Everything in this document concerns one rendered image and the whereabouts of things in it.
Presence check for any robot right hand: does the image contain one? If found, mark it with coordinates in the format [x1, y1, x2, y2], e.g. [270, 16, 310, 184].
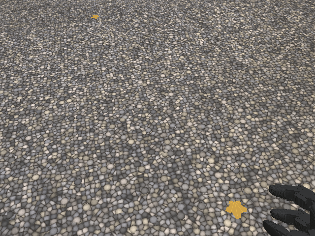
[263, 184, 315, 236]

